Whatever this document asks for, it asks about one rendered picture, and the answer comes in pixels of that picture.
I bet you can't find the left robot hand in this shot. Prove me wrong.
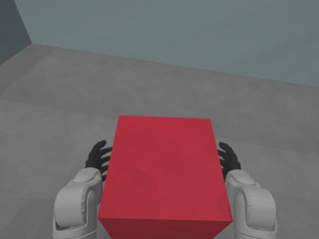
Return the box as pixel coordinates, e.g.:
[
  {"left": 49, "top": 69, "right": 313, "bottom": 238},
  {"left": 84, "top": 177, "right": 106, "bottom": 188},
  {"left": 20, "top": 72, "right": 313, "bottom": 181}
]
[{"left": 85, "top": 140, "right": 113, "bottom": 182}]

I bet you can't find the right robot forearm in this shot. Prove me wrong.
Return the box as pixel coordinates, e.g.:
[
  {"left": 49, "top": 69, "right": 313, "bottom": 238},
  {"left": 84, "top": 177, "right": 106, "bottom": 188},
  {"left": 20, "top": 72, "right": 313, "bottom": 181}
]
[{"left": 224, "top": 169, "right": 278, "bottom": 239}]

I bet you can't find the left robot forearm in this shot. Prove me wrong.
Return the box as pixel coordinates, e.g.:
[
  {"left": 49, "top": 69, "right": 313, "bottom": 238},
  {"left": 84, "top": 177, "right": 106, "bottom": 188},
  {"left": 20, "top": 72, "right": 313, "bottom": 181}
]
[{"left": 52, "top": 167, "right": 103, "bottom": 239}]

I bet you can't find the carton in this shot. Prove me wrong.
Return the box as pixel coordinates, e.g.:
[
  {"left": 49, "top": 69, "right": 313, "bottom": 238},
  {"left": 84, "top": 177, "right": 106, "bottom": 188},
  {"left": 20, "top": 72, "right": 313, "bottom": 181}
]
[{"left": 98, "top": 116, "right": 233, "bottom": 239}]

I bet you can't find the right robot hand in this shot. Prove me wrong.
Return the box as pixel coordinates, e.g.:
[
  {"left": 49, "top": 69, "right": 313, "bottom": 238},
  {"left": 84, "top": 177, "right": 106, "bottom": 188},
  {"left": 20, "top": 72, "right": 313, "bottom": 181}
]
[{"left": 217, "top": 142, "right": 241, "bottom": 182}]

